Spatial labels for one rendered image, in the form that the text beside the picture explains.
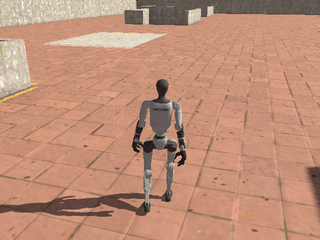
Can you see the robot left upper arm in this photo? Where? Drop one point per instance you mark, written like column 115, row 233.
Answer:
column 143, row 113

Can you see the robot right upper arm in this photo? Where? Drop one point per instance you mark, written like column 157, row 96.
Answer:
column 178, row 115

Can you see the robot left foot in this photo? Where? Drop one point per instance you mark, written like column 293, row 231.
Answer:
column 146, row 207

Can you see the right robot hand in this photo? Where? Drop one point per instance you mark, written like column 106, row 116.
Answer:
column 184, row 157

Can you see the robot right foot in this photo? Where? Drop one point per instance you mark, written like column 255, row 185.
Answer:
column 167, row 196

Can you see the left robot forearm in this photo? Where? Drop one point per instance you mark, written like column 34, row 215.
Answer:
column 137, row 133

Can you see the robot foot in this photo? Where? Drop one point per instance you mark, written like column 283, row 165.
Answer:
column 146, row 207
column 167, row 196

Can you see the right robot forearm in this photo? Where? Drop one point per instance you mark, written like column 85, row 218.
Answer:
column 181, row 139

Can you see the left robot hand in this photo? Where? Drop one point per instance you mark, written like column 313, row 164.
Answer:
column 136, row 144

